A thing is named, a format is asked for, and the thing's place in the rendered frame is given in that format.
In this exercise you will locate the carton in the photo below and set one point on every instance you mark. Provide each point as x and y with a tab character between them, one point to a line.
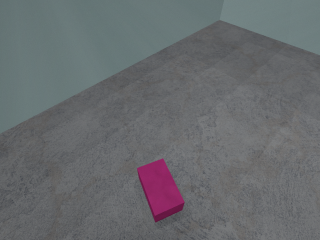
160	189

